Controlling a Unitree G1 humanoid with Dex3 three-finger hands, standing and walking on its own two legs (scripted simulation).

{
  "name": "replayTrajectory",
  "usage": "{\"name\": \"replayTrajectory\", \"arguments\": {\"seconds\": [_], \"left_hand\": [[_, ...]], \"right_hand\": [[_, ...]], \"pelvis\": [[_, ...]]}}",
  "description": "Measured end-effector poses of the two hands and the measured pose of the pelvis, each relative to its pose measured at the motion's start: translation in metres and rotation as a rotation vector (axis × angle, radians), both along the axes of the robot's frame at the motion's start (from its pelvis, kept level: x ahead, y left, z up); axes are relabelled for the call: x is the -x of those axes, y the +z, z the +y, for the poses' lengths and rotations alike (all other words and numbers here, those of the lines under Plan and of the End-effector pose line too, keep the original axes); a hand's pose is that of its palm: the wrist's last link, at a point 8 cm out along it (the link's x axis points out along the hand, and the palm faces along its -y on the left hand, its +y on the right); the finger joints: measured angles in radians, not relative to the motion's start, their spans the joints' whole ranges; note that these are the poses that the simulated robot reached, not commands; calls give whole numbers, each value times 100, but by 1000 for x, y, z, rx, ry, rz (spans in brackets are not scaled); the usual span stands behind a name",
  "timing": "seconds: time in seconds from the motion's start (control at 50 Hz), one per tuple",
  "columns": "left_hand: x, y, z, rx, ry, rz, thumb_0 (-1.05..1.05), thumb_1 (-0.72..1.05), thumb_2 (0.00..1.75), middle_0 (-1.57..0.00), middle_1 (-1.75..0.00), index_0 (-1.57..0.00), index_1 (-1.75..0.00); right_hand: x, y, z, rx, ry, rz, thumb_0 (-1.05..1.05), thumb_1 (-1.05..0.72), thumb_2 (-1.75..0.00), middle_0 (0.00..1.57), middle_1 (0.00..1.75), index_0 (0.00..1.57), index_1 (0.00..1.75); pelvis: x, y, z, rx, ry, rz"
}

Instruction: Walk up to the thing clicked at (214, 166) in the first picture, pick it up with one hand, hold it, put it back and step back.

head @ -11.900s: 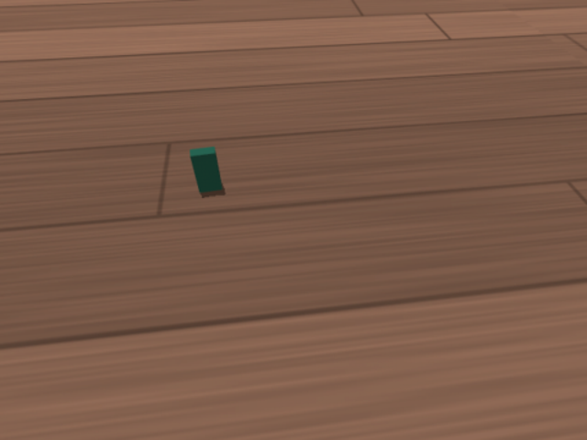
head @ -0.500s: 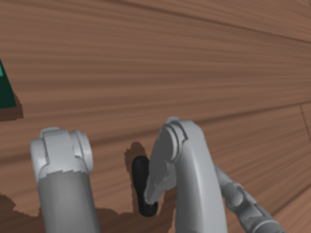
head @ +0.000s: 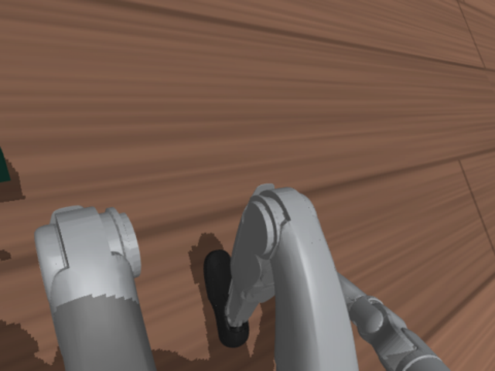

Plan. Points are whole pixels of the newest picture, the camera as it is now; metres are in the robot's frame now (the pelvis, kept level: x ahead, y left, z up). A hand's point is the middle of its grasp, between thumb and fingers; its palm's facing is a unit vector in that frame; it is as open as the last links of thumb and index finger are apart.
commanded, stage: close in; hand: left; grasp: from the side
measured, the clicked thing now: out of the picture +0.43 +0.33 -0.17
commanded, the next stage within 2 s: rest palm in 0.42 s
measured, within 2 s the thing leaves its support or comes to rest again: neither
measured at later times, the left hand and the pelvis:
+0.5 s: hand out of the picture +0.38 +0.34 -0.14, palm faces +0.52 -0.85 +0.03, open 17.6 cm; pelvis +0.00 +0.00 +0.00, yaw +0 degrees
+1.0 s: hand out of the picture +0.40 +0.34 -0.15, palm faces +0.56 -0.83 +0.01, open 15.5 cm; pelvis +0.00 +0.00 +0.00, yaw -1 degrees
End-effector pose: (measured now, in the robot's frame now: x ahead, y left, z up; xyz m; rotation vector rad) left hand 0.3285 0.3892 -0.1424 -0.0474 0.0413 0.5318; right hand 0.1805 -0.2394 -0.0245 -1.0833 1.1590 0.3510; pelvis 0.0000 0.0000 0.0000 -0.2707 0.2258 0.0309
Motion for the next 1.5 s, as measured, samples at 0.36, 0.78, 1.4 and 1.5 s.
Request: {"name": "replayTrajectory", "arguments": {"seconds": [0.36, 0.78, 1.4, 1.5], "left_hand": [[-6, -4, -14, -11, 13, -19, -1, -61, 4, -7, -7, -7, -7], [-21, -9, -21, -18, 46, -5, -1, -51, 12, -7, -8, -7, -8], [-36, -11, -10, -25, 50, -5, -1, -5, 42, -54, -52, -54, -51], [-38, -11, -7, -24, 54, -4, -1, -11, 47, -60, -64, -60, -62]], "right_hand": [[-13, -1, 1, 2, 17, -1, 0, -94, -90, 21, 30, 21, 30], [2, 1, 0, 22, 6, 42, 0, -91, -90, 21, 30, 21, 30], [9, 9, -2, 75, 18, 69, 0, -88, -89, 21, 30, 21, 30], [11, 11, -1, 80, 17, 73, 0, -89, -89, 21, 30, 21, 30]], "pelvis": [[-2, -1, -1, 0, -3, 3], [1, 1, -1, 10, -11, -8], [2, 3, 2, 29, -23, -19], [3, 4, 3, 33, -24, -18]]}}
